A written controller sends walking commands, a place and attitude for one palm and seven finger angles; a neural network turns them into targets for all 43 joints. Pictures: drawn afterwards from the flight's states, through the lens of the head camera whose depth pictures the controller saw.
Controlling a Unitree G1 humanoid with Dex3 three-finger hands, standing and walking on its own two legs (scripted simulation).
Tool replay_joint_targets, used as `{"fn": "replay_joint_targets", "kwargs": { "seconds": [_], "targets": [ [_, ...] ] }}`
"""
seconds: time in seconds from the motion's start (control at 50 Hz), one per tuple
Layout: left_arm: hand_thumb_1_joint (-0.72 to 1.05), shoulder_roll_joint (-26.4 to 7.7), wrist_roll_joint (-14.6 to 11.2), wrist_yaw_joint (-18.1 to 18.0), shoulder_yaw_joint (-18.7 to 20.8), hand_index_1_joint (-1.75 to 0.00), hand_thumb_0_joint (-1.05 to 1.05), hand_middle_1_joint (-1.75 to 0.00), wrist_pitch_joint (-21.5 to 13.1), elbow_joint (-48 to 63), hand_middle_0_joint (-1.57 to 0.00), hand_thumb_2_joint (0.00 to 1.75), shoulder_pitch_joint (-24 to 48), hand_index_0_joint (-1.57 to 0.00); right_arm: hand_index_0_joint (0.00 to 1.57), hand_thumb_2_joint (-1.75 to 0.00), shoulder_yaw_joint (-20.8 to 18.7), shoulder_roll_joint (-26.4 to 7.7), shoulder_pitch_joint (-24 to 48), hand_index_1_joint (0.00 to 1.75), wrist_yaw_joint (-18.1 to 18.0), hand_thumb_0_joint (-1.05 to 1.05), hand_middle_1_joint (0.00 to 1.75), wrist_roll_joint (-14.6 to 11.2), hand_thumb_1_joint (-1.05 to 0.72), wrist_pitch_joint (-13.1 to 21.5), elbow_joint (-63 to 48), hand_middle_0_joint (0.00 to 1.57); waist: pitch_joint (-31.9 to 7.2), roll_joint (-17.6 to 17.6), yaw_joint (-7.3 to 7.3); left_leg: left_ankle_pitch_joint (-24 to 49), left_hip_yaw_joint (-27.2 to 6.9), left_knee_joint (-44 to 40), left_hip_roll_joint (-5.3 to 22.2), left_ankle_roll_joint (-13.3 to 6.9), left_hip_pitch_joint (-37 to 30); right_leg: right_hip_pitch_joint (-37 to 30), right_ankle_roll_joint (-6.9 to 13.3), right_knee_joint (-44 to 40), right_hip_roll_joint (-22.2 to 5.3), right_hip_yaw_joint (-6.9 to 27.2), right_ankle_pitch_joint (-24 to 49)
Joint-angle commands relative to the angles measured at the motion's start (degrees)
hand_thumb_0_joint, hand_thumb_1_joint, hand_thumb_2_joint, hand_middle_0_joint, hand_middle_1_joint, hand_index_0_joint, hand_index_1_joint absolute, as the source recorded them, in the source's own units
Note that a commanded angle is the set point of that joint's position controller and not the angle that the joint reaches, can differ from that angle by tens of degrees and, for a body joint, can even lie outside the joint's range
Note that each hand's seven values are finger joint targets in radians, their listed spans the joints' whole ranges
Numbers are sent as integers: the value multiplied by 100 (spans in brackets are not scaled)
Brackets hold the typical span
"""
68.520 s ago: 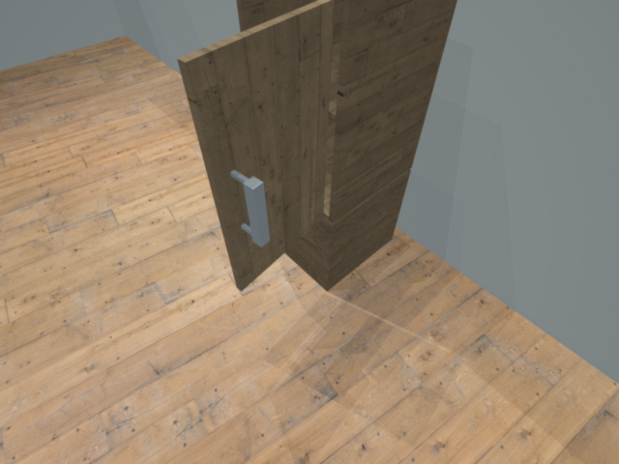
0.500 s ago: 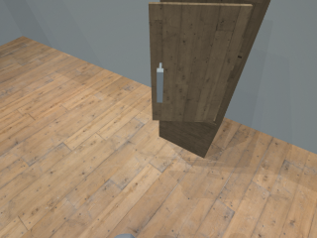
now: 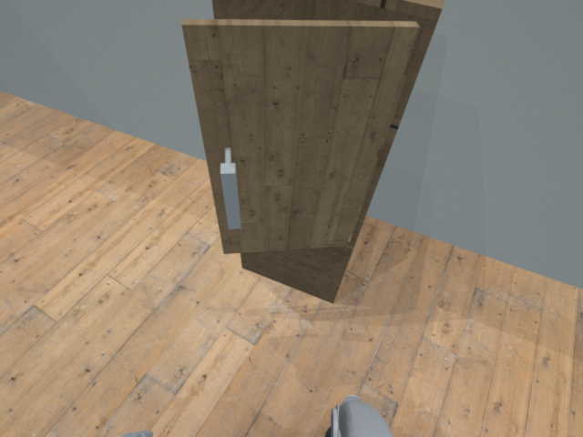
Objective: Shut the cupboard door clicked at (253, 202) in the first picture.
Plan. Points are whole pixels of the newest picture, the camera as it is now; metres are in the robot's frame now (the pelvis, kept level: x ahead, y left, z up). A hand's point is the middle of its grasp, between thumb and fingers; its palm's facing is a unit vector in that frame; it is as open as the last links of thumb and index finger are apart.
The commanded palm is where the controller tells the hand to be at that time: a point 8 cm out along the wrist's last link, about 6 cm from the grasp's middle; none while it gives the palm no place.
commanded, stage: take the last steps up to it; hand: left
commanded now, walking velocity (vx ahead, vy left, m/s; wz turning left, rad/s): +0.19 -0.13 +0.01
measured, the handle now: (231, 189) +0.56 +0.12 -0.06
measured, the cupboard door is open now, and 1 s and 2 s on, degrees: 28 28 28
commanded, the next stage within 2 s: come to a stop and stand still in 0.06 s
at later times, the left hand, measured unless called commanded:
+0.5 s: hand (224, 417) +0.17 +0.10 -0.16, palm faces +0.11 -0.97 -0.24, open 7.3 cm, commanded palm none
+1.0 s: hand out of the picture +0.09 +0.18 -0.19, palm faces +0.09 -0.98 -0.19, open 7.4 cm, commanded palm none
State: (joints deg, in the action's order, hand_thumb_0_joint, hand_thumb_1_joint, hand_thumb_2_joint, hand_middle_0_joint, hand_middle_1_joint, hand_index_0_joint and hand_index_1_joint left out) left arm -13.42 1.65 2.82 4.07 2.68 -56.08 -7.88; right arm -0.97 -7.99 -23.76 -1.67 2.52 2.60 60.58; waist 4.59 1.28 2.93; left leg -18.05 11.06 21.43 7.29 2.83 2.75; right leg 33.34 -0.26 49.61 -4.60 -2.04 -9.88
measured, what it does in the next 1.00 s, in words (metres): steps on the spot: right foot, then left foot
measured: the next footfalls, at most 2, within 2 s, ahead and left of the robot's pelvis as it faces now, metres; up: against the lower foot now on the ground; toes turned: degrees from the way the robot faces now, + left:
right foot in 0.12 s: +0.19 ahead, -0.15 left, +0.00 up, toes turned +0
left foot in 0.76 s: +0.09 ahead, +0.10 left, +0.00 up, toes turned +3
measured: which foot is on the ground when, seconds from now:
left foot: down 0.00-0.12, up 0.14-0.74, down 0.76-1.00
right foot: up 0.00-0.10, down 0.12-1.00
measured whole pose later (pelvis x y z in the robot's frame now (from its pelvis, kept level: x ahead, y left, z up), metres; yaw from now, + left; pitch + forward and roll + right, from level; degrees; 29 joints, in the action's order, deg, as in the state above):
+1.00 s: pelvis +0.09 -0.01 +0.00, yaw +1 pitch -2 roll +0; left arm -12.2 1.1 -0.6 2.0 2.9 -62.5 -15.4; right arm 0.0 -9.3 -13.7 -1.2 0.9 -1.9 60.6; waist 2.3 2.8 -2.4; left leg -18.0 2.9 25.8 0.3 -0.5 5.7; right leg 14.3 -1.9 25.5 -3.8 -2.1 -8.9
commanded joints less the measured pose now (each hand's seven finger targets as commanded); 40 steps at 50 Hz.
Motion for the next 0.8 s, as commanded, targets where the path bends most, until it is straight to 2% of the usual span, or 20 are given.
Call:
{"fn": "replay_joint_targets", "kwargs": {
  "seconds": [0.0, 0.04, 0.06, 0.08, 0.1, 0.12, 0.14, 0.16, 0.2, 0.22, 0.3, 0.38, 0.52, 0.62, 0.68, 0.7, 0.72, 0.74, 0.76, 0.78],
  "targets": [
    [90, -75, -25, 8, -36, -30, 0, -30, -197, 430, -20, 90, 305, -20, 20, -90, -351, -1284, -155, 30, -32, 0, 30, -23, -90, 33, -149, 20, 85, -1172, -62, 2662, -515, -502, 1220, -817, 331, -660, 101, -1032, 160, -307, 43],
    [90, -229, -26, -20, 19, -30, 0, -30, -261, 248, -20, 90, -277, -20, 20, -90, -380, -1373, 3, 30, -29, 0, 30, -62, -90, -7, -140, 20, -272, -999, -347, 2927, -405, 162, 1156, -692, 521, -1776, 195, -1528, 315, -380, 99],
    [90, -448, -7, -65, 84, -30, 0, -30, -320, 29, -20, 90, -1025, -20, 20, -90, -375, -1291, 72, 30, 4, 0, 30, -93, -90, -18, -126, 20, -565, -572, -693, 2757, -239, 1038, 841, -517, 865, -2795, 271, -1936, 422, -331, 271],
    [90, -904, 44, -135, 194, -30, 0, -30, -405, -219, -20, 90, -1802, -20, 20, -90, -328, -1026, 53, 30, 59, 0, 30, -164, -90, -7, -146, 20, -1153, 473, -1037, 1428, 111, 2518, 283, -310, 1674, -3962, 523, -2395, -395, 562, 196],
    [90, -1370, 12, -203, 271, -30, 0, -30, -456, -362, -20, 90, -2181, -20, 20, -90, -234, -559, -216, 30, 58, 0, 30, -232, -90, -33, -271, 20, -1711, 1912, -974, -1977, -170, 4255, -614, -202, 2508, -4421, 1006, -3062, -1662, 2296, 536],
    [90, -1326, -88, -255, 226, -30, 0, -30, -434, -284, -20, 90, -1908, -20, 20, -90, -224, -684, -85, 30, 34, 0, 30, -233, -90, -102, -332, 20, -1439, 1411, -862, -2017, -848, 4959, -426, -358, 2679, -3778, 1169, -3541, -1781, 2447, 119],
    [90, -997, -64, -302, 166, -30, 0, -30, -457, -179, -20, 90, -1355, -20, 20, -90, -239, -593, 61, 30, 48, 0, 30, -228, -90, -106, -297, 20, -1059, 1154, -655, -1409, -965, 5199, -247, -358, 2920, -3405, 1154, -3609, -1562, 2120, 168],
    [90, -676, -92, -361, 69, -30, 0, -30, -447, -78, -20, 90, -862, -20, 20, -90, -247, -547, 125, 30, 31, 0, 30, -196, -90, -137, -236, 20, -742, 788, -439, -1078, -1054, 5114, -141, -298, 2685, -2822, 1089, -3513, -1494, 1819, 915],
    [90, -254, -81, -413, -107, -30, 0, -30, -517, 66, -20, 90, -351, -20, 20, -90, -129, -423, -26, 30, 2, 0, 30, -164, -90, -226, -54, 20, -660, 325, -92, -668, -1165, 4486, -47, -149, 2113, -2081, 995, -3237, -1239, 795, 3211],
    [90, -200, -65, -435, -150, -30, 0, -30, -543, 57, -20, 90, -275, -20, 20, -90, -83, -308, -152, 30, -5, 0, 30, -178, -90, -291, -4, 20, -809, 257, 15, -620, -1164, 4005, -133, -103, 1811, -2005, 929, -3129, -1155, 521, 3909],
    [90, -323, -52, -511, -46, -30, 0, -30, -464, 0, -20, 90, -554, -20, 20, -90, -144, -430, 228, 30, 10, 0, 30, -233, -90, -517, -123, 20, -994, 152, -203, -608, -1066, 3263, -454, 17, 1868, -2460, 1072, -3010, -1320, 621, 4380],
    [90, -497, -54, -570, 49, -30, 0, -30, -383, -54, -20, 90, -703, -20, 20, -90, -269, -718, 882, 30, 43, 0, 30, -175, -90, -637, -438, 20, -810, 240, -367, -737, -1283, 3771, -617, 87, 2503, -2784, 1244, -2957, -1657, 927, 4707],
    [90, -637, 2, -591, 106, -30, 0, -30, -311, 100, -20, 90, -716, -20, 20, -90, -316, -816, 1491, 30, 121, 0, 30, -165, -90, -686, -812, 20, -805, 545, -422, -670, -1392, 3721, -643, 110, 2473, -2695, 1269, -2984, -1582, 902, 3555],
    [90, -796, 66, -521, 141, -30, 0, -30, -268, 103, -20, 90, -808, -20, 20, -90, -245, -709, 1576, 30, 139, 0, 30, -209, -90, -535, -886, 20, -983, 932, -508, -724, -996, 2054, -739, 17, 1744, -2804, 1140, -2868, -1303, 889, 2748],
    [90, -790, 11, -489, 126, -30, 0, -30, -246, 22, -20, 90, -696, -20, 20, -90, -216, -702, 1073, 30, 119, 0, 30, -216, -90, -437, -665, 20, -1132, 911, -284, 389, -814, 395, -778, -37, 649, -2455, 699, -2573, -1011, 738, 1872],
    [90, -676, -36, -478, 85, -30, 0, -30, -225, 14, -20, 90, -648, -20, 20, -90, -214, -842, 914, 30, 109, 0, 30, -216, -90, -385, -587, 20, -1119, 574, -233, 847, -939, -36, -543, -102, 146, -2090, 439, -2404, -792, 554, 1111],
    [90, -436, -78, -459, 21, -30, 0, -30, -195, 36, -20, 90, -729, -20, 20, -90, -250, -1135, 929, 30, 99, 0, 30, -185, -90, -331, -606, 20, -1146, -287, -282, 1263, -1725, -246, 173, -332, -5, -1678, 148, -2124, -325, 239, 38],
    [90, -197, -93, -450, -51, -30, 0, -30, -155, 75, -20, 90, -719, -20, 20, -90, -261, -1414, 1212, 30, 66, 0, 30, -144, -90, -339, -702, 20, -792, -1122, -390, 1655, -2267, -525, 892, -687, 678, -1717, -68, -2017, -17, -101, -879],
    [90, -169, -43, -447, -72, -30, 0, -30, -112, 53, -20, 90, -688, -20, 20, -90, -224, -1374, 1551, 30, 47, 0, 30, -114, -90, -383, -757, 20, -383, -849, -488, 939, -2186, -716, 1028, -911, 1516, -2077, -99, -1795, 24, -65, -1152],
    [90, -80, -46, -407, -81, -30, 0, -30, -136, 30, -20, 90, -829, -20, 20, -90, -163, -1365, 1709, 30, 6, 0, 30, -81, -90, -378, -788, 20, -219, -430, -649, 450, -1850, -594, 768, -803, 1837, -2274, -75, -2004, 38, -32, -736]
  ]
}}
